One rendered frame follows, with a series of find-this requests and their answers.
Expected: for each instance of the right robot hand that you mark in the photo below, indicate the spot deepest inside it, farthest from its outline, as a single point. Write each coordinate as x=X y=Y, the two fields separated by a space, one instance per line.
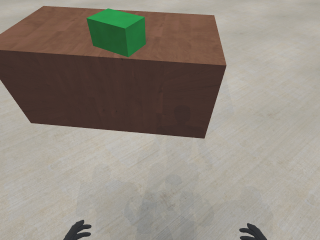
x=252 y=230

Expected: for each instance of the carton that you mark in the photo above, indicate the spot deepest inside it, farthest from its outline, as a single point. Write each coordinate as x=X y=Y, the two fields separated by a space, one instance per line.
x=116 y=31

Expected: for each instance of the pedestal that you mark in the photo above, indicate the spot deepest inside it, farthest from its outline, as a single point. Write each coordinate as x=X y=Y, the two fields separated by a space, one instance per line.
x=168 y=87

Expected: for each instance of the left robot hand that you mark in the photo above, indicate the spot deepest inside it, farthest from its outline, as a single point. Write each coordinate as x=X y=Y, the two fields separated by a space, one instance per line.
x=77 y=227

